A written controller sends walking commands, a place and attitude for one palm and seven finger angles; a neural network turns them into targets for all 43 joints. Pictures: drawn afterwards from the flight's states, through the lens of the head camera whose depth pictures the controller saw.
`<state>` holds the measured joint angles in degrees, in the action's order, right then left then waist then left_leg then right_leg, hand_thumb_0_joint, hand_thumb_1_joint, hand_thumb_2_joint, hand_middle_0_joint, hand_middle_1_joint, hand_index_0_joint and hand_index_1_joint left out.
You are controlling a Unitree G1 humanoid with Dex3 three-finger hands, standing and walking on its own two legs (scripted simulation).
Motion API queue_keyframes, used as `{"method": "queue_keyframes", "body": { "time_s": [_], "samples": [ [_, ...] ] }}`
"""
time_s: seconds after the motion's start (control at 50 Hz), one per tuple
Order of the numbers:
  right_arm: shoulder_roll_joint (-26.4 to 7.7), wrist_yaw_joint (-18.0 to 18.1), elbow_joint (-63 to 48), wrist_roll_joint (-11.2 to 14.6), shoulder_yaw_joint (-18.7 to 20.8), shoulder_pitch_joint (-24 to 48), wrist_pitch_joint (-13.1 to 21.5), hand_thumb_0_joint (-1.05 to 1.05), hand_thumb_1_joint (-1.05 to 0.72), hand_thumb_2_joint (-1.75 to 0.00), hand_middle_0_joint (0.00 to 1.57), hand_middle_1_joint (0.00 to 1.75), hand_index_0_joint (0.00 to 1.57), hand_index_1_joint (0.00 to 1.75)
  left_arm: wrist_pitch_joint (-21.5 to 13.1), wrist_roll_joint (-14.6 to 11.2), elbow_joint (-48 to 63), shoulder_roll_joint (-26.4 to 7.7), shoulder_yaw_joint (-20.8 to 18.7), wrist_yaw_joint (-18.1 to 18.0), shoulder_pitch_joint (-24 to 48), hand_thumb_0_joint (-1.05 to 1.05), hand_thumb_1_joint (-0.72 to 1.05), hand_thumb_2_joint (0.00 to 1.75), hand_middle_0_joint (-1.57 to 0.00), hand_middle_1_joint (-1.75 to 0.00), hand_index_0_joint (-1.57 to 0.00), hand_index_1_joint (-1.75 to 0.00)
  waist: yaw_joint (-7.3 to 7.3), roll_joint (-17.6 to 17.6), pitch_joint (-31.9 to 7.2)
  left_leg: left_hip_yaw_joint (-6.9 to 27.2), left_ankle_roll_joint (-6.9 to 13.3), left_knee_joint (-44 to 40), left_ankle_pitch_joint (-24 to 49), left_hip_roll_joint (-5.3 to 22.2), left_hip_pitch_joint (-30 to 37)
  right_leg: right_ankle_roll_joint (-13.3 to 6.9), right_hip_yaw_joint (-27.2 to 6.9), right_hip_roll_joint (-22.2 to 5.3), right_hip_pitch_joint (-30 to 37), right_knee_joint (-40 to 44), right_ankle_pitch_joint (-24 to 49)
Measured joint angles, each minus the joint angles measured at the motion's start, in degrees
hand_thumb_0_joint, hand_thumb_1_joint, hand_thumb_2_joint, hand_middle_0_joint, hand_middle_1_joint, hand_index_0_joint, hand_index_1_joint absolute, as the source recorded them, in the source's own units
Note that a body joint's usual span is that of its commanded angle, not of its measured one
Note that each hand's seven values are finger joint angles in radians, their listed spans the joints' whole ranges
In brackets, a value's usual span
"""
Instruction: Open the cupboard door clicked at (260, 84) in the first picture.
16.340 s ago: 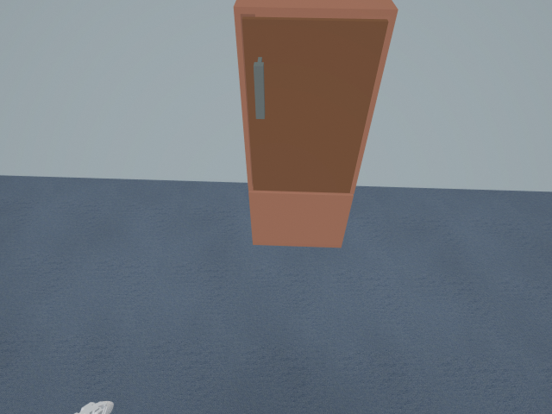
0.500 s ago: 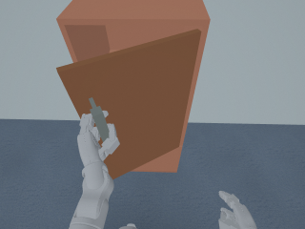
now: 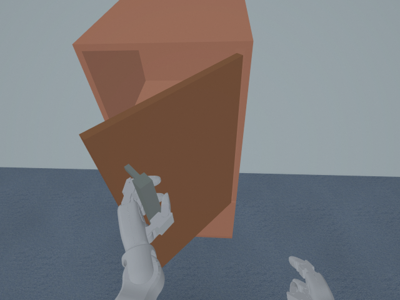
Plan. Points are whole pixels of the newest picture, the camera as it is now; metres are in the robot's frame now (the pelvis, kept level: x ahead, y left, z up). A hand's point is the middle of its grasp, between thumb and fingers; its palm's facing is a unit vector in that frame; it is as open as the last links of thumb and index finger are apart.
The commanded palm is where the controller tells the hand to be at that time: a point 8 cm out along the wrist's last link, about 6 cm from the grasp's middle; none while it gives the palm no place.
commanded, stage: open thumb and fingers to let go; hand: left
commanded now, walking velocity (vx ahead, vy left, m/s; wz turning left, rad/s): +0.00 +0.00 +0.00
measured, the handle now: (144, 197) +0.30 +0.12 +0.07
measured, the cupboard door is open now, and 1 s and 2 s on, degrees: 48 49 49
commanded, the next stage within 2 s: slide the hand sideways off the handle in 0.66 s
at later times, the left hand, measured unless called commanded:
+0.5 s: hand (156, 219) +0.26 +0.09 +0.07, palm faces +0.36 -0.93 +0.01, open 14.2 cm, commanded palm +0.21 +0.14 +0.07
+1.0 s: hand (153, 239) +0.22 +0.09 +0.07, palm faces -0.17 -0.98 +0.00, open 16.4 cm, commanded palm +0.21 +0.14 +0.07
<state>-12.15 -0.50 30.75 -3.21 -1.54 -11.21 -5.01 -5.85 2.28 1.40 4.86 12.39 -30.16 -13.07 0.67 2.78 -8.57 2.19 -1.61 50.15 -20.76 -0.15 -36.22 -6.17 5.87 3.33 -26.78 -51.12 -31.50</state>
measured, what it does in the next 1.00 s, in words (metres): stands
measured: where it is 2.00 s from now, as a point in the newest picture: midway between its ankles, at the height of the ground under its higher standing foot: outside the picture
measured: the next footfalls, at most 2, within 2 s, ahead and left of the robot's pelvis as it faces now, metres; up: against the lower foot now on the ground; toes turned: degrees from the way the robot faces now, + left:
none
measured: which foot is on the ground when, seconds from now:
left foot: down 0.00-1.00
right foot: down 0.00-1.00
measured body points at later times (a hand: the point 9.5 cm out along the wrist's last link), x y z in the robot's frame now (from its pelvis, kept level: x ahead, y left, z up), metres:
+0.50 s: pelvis +0.00 +0.00 +0.00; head +0.01 -0.02 +0.45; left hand +0.23 +0.14 +0.08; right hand +0.18 -0.22 -0.09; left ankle +0.05 +0.15 -0.69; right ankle -0.05 -0.04 -0.69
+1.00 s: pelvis -0.01 +0.05 -0.01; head +0.00 +0.03 +0.44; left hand +0.22 +0.15 +0.07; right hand +0.15 -0.18 -0.09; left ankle +0.05 +0.15 -0.69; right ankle -0.05 -0.04 -0.69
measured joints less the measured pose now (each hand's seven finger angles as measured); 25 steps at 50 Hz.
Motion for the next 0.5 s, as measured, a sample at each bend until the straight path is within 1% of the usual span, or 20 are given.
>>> {"method": "queue_keyframes", "body": {
  "time_s": [0.06,0.12,0.24,0.3,0.36,0.42,0.5],
  "samples": [
    [0.0,0.1,0.1,0.1,0.3,-0.8,0.0,0.01,-0.9,-0.9,0.2,0.3,0.2,0.3,-0.7,-0.3,0.2,0.3,-1.0,0.8,-1.0,0.0,0.51,0.73,-0.35,-1.31,-0.39,-1.31,-0.22,-0.4,-0.3,-0.2,0.0,-1.0,0.4,-0.1,0.5,-0.1,-0.2,-0.1,0.1,0.4,0.1],
    [0.0,0.0,-0.1,0.3,0.5,-1.5,0.0,0.01,-0.9,-0.9,0.2,0.3,0.2,0.3,-1.4,-0.5,0.8,0.3,-1.7,1.4,-2.7,0.01,0.39,0.68,-0.35,-1.3,-0.38,-1.3,-0.27,-0.6,-0.2,-0.3,0.2,-1.7,0.6,-0.1,0.9,-0.2,-0.4,-0.1,0.4,0.8,0.3],
    [-0.4,0.0,-0.6,0.3,0.8,-1.5,0.5,0.01,-0.9,-0.9,0.2,0.3,0.2,0.3,-3.5,-0.6,1.8,-0.1,-1.9,2.5,-4.5,0.01,0.06,0.54,-0.33,-1.25,-0.35,-1.26,-0.12,-0.4,0.0,-0.3,0.2,-1.3,0.4,-0.1,0.3,-0.3,-0.5,0.0,-0.3,0.3,0.0],
    [-0.6,0.0,-0.7,0.4,1.0,-1.3,0.6,0.01,-0.9,-0.9,0.2,0.3,0.2,0.3,-4.4,-0.8,2.3,-0.2,-2.0,2.9,-5.3,0.01,-0.12,0.46,-0.32,-1.23,-0.33,-1.24,-0.24,-0.3,0.0,-0.5,0.1,-1.1,0.2,-0.1,0.0,-0.2,-0.7,-0.1,-0.7,0.0,-0.1],
    [-0.7,0.1,-0.9,0.4,1.0,-1.3,0.8,0.01,-0.9,-0.9,0.2,0.3,0.2,0.3,-4.8,-1.0,2.6,-0.1,-1.8,3.0,-5.9,0.0,-0.27,0.4,-0.31,-1.2,-0.32,-1.21,-0.37,-0.3,0.0,-0.5,0.1,-0.9,0.2,-0.3,-0.1,0.0,-0.7,-0.3,-0.8,-0.2,-0.2],
    [-0.7,0.2,-1.0,0.5,0.9,-1.0,1.0,0.01,-0.9,-0.9,0.2,0.3,0.2,0.3,-5.2,-0.8,2.3,0.0,-1.6,2.9,-5.7,0.0,-0.37,0.36,-0.29,-1.14,-0.3,-1.14,-0.38,-0.2,0.2,-0.4,0.2,-0.5,0.1,-0.4,-0.4,0.1,-0.6,-0.4,-0.9,-0.4,-0.3],
    [-0.5,0.2,-1.3,0.4,0.8,-0.5,1.4,0.01,-0.9,-0.9,0.2,0.3,0.2,0.3,-5.5,-0.3,2.1,0.0,-0.6,2.4,-5.0,0.0,-0.44,0.33,-0.27,-1.01,-0.28,-1.01,-0.39,-0.1,0.3,-0.4,0.2,0.3,-0.1,-0.5,-1.2,0.4,-0.5,-0.5,-1.6,-1.0,-0.3]
  ]
}}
